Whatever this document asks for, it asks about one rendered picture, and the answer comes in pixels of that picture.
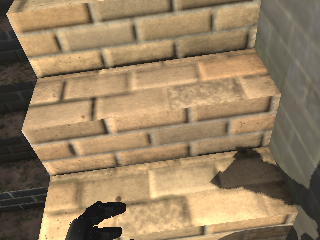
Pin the robot left hand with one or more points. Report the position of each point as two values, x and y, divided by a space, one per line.
83 227

